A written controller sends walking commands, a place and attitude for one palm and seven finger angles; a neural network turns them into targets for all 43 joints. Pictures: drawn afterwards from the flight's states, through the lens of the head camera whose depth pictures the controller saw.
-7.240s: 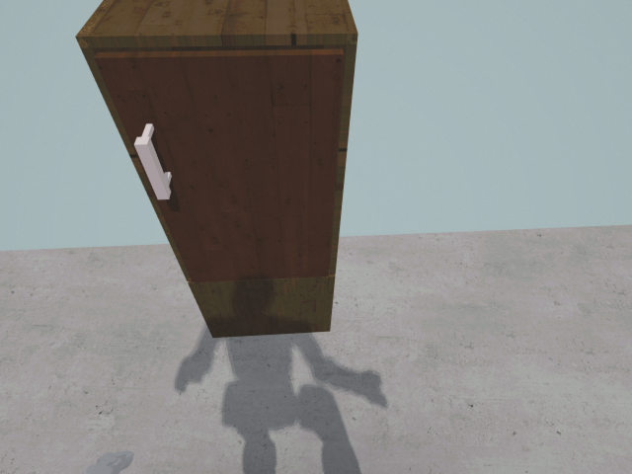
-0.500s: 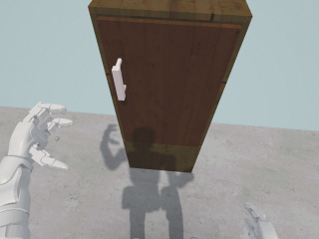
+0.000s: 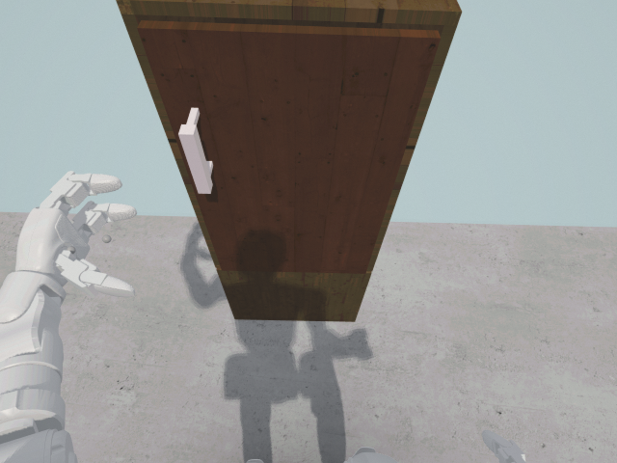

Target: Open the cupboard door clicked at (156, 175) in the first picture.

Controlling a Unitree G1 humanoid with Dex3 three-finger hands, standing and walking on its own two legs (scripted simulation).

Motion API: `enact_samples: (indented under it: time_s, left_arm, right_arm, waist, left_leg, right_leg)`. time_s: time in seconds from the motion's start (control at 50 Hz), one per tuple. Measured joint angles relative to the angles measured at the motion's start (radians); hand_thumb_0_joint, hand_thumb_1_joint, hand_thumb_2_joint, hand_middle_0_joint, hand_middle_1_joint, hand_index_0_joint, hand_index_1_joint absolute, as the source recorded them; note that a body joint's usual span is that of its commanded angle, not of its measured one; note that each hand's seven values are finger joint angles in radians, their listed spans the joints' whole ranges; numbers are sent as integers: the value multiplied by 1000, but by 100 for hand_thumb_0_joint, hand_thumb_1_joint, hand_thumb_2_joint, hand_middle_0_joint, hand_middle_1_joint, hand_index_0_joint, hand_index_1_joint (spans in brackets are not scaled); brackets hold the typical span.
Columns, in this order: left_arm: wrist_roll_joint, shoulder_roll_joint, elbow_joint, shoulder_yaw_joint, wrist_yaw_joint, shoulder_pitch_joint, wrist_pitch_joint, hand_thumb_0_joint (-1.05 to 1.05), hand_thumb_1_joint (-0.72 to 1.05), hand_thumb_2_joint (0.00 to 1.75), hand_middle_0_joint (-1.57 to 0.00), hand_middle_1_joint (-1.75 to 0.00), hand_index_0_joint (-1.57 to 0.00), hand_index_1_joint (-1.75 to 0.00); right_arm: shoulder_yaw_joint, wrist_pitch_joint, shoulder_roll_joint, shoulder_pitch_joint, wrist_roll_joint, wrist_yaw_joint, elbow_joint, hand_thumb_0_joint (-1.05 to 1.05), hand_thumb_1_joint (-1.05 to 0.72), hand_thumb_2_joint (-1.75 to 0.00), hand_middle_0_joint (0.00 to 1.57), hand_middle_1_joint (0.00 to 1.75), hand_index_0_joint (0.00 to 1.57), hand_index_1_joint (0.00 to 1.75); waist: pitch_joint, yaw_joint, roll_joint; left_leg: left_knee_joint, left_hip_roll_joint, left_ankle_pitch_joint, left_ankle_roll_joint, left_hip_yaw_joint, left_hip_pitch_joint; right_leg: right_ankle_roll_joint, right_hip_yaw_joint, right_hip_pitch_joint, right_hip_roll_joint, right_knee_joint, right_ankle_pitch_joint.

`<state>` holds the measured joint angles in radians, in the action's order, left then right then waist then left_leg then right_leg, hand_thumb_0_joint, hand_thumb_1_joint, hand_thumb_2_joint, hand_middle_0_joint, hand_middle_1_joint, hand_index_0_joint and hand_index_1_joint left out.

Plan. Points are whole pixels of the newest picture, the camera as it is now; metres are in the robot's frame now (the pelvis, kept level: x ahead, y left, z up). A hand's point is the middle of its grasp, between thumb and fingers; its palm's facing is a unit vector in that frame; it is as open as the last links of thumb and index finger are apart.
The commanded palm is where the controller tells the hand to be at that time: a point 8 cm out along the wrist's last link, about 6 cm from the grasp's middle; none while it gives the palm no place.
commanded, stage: move the hooked fingers beside the handle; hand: left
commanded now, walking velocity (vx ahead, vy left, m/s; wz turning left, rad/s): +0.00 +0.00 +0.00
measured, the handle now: (199, 152) +0.53 +0.18 +0.07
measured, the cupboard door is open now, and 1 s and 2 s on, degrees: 0 0 0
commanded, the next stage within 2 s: slide the fingers in behind the handle in 1.70 s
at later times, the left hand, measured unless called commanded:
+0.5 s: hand (130, 203) +0.42 +0.25 +0.08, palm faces +0.00 -1.00 -0.02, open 13.9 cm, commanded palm +0.40 +0.30 +0.07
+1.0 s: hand (157, 170) +0.49 +0.23 +0.07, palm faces -0.03 -1.00 -0.01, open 13.9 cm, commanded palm +0.45 +0.28 +0.07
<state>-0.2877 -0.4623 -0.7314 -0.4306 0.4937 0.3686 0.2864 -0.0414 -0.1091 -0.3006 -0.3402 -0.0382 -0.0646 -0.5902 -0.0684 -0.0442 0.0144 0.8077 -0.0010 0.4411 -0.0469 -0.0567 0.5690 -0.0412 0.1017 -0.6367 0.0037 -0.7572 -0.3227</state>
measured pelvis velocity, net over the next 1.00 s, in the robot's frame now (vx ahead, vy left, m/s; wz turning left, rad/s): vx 0.00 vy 0.01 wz -0.02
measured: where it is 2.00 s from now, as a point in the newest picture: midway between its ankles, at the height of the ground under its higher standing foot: outside the picture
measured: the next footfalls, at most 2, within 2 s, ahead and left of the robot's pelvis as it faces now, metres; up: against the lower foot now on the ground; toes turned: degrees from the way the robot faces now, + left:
none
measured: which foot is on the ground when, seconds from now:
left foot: down 0.00-1.00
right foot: down 0.00-1.00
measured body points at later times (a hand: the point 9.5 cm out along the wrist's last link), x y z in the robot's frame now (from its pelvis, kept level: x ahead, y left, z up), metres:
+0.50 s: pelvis +0.00 +0.01 -0.01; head +0.08 +0.02 +0.44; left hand +0.42 +0.30 +0.08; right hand +0.07 -0.26 -0.11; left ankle -0.03 +0.09 -0.71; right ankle +0.03 -0.10 -0.71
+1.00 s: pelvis +0.00 +0.01 -0.01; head +0.11 +0.03 +0.42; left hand +0.48 +0.28 +0.08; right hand +0.00 -0.26 -0.12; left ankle -0.03 +0.09 -0.71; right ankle +0.03 -0.10 -0.71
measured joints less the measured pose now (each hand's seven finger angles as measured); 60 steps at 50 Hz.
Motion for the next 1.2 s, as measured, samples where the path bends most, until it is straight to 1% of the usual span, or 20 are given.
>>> enact_samples:
  time_s: [0.06,0.14,0.2,0.28,0.36,0.46,0.54,0.6,0.7,0.8,0.88,0.96,1.04,1.14,1.2]
  left_arm:
    - [16,-5,-36,0,-11,35,6,-1,-49,30,-31,-120,-30,-120]
    - [26,-11,-58,2,-20,73,22,-1,-49,30,-31,-120,-30,-120]
    - [28,-8,-69,18,-23,95,32,-1,-49,30,-30,-120,-30,-120]
    - [34,-3,-111,36,-31,134,26,-1,-49,30,-30,-120,-30,-120]
    - [54,-7,-167,32,-53,176,22,-1,-49,30,-31,-120,-30,-120]
    - [81,-21,-202,14,-79,218,55,-1,-49,30,-31,-120,-30,-120]
    - [79,-28,-215,17,-77,243,81,-1,-49,30,-30,-120,-30,-120]
    - [76,-37,-255,23,-69,274,78,-1,-49,30,-30,-120,-30,-120]
    - [96,-57,-332,26,-77,329,64,-1,-50,30,-30,-120,-30,-120]
    - [124,-74,-377,10,-100,386,88,-1,-50,30,-31,-120,-30,-120]
    - [135,-90,-400,5,-113,433,109,-1,-50,30,-30,-120,-30,-120]
    - [143,-112,-444,9,-112,482,98,-1,-50,30,-30,-120,-30,-120]
    - [148,-113,-440,2,-110,471,84,-1,-49,30,-30,-120,-30,-120]
    - [138,-91,-369,-33,-117,393,97,-1,-49,30,-31,-120,-31,-120]
    - [133,-85,-350,-35,-118,361,99,-1,-49,30,-31,-120,-31,-120]
  right_arm:
    - [-1,7,3,7,1,0,0,1,-90,-90,20,30,20,30]
    - [0,16,7,13,4,3,4,1,-90,-90,20,30,20,30]
    - [2,23,8,10,3,6,7,1,-90,-90,20,30,20,30]
    - [0,39,9,9,1,11,6,1,-90,-90,20,30,20,30]
    - [-4,53,12,9,4,16,8,1,-90,-90,20,30,20,30]
    - [-4,67,16,-1,11,21,3,1,-90,-90,20,30,20,30]
    - [1,81,15,-19,13,24,-14,1,-90,-90,20,30,20,30]
    - [1,95,13,-29,12,25,-25,1,-90,-90,20,30,20,30]
    - [-1,112,9,-41,13,25,-23,1,-90,-90,20,30,20,30]
    - [-3,120,7,-43,21,26,-23,1,-90,-90,20,30,20,30]
    - [-3,126,7,-50,27,28,-31,1,-90,-90,20,30,20,30]
    - [-6,140,5,-59,30,32,-35,1,-90,-90,20,30,20,30]
    - [-2,155,4,-78,33,38,-19,1,-90,-90,20,30,20,30]
    - [3,177,10,-95,34,49,0,1,-90,-90,20,30,20,30]
    - [2,187,17,-95,30,50,5,1,-90,-90,20,30,20,30]
  waist:
    - [0,-5,-4]
    - [-1,-10,-7]
    - [-7,-10,-3]
    - [-15,-14,1]
    - [-14,-22,-4]
    - [-6,-34,-10]
    - [-12,-39,-5]
    - [-17,-45,-4]
    - [-16,-62,-4]
    - [-3,-79,-9]
    - [-5,-93,-9]
    - [-11,-107,-6]
    - [-19,-112,0]
    - [-28,-102,5]
    - [-28,-95,3]
  left_leg:
    - [5,0,1,-1,1,10]
    - [12,1,4,-2,0,21]
    - [14,1,5,-3,0,25]
    - [17,-3,6,-7,-2,34]
    - [23,-4,7,-9,-6,50]
    - [40,-1,11,-10,-8,73]
    - [46,2,14,-11,-7,83]
    - [47,2,14,-13,-7,87]
    - [56,0,14,-16,-7,106]
    - [76,2,16,-17,-8,142]
    - [91,4,21,-16,-6,168]
    - [101,7,26,-17,-5,188]
    - [98,10,30,-17,-14,195]
    - [86,18,36,-18,-27,180]
    - [79,20,38,-17,-27,164]
  right_leg:
    - [1,1,-9,-1,-4,-1]
    - [1,0,-19,1,-7,-1]
    - [4,0,-22,0,-7,-1]
    - [7,-2,-31,-3,-10,-1]
    - [9,-6,-49,-5,-19,-1]
    - [10,-8,-71,-2,-29,0]
    - [11,-7,-77,0,-28,1]
    - [13,-7,-80,0,-27,1]
    - [13,-7,-99,-2,-34,3]
    - [14,-8,-133,-1,-50,4]
    - [14,-5,-157,0,-59,2]
    - [14,-5,-175,2,-66,-1]
    - [15,-13,-187,6,-65,-2]
    - [16,-27,-180,16,-56,-3]
    - [16,-28,-165,19,-49,-5]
